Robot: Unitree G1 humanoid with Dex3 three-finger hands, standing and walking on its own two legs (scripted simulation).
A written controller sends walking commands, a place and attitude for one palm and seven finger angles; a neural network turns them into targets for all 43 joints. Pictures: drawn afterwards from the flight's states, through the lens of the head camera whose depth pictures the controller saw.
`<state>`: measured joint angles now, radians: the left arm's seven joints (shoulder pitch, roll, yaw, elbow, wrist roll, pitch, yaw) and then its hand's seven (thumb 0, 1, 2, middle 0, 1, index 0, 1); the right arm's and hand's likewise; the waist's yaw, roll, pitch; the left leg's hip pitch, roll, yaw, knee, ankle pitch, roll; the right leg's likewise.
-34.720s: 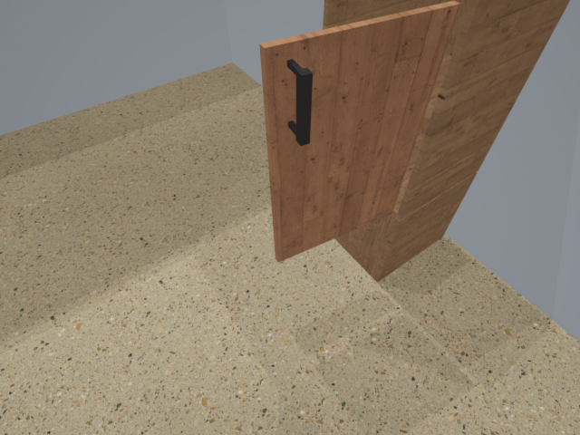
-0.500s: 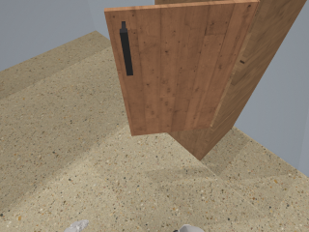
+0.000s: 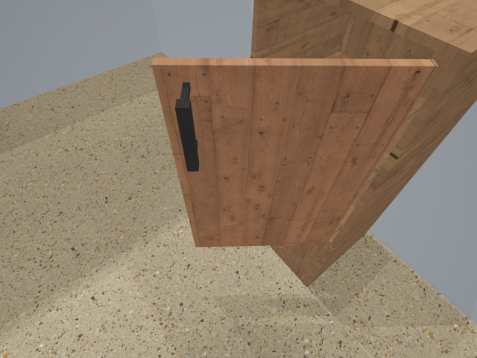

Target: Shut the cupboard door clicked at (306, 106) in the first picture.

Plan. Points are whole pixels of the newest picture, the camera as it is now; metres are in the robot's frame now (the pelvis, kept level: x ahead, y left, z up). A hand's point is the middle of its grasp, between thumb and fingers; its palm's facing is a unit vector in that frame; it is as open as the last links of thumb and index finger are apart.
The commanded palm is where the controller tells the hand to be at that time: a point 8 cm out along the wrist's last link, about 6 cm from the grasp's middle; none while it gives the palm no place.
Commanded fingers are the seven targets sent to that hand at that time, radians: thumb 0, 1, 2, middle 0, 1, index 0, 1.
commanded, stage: come to a stop and stand still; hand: left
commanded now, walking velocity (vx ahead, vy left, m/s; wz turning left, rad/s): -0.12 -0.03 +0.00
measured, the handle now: (189, 129) +0.41 +0.11 +0.16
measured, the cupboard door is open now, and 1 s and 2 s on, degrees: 53 53 53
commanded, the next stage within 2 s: look again from close up in 0.96 s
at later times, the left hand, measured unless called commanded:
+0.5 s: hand out of the picture +0.01 +0.18 -0.17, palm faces +0.04 -0.98 -0.22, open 7.3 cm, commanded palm none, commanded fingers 0.00 0.90 0.90 -0.20 -0.30 -0.20 -0.30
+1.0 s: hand out of the picture -0.05 +0.25 -0.16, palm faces -0.02 -0.97 -0.24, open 7.4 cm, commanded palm none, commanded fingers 0.00 0.90 0.90 -0.20 -0.30 -0.20 -0.30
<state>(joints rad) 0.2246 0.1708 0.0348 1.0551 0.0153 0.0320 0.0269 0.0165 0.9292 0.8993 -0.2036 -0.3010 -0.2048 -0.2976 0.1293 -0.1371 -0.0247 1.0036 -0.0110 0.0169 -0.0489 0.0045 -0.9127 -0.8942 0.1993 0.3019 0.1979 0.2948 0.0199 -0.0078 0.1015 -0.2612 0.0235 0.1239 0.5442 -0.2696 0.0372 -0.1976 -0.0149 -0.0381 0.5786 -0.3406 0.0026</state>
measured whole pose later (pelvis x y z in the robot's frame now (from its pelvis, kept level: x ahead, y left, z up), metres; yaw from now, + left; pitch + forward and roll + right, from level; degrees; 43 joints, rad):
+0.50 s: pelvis -0.02 +0.00 +0.00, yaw +0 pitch -1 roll -1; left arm 0.23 0.16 0.01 1.04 0.02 -0.01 0.04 0.01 0.91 0.90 -0.21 -0.30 -0.21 -0.30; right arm 0.19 -0.22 -0.04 1.01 -0.01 0.03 -0.02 0.01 -0.91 -0.89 0.20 0.30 0.19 0.29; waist 0.00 0.02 0.05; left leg -0.20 0.03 0.02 0.55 -0.33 -0.01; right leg -0.21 -0.01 -0.05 0.54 -0.31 0.00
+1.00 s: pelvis -0.05 +0.06 +0.00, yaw -2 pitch -1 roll +0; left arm 0.31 0.20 -0.01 1.05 0.02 0.01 0.02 0.01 0.91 0.90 -0.20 -0.30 -0.20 -0.30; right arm 0.29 -0.19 0.00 1.03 -0.02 0.00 -0.01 0.01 -0.92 -0.89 0.20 0.30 0.20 0.29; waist 0.01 0.01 0.04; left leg -0.21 -0.06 0.10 0.46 -0.24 0.08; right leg -0.25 -0.08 0.04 0.49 -0.24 0.02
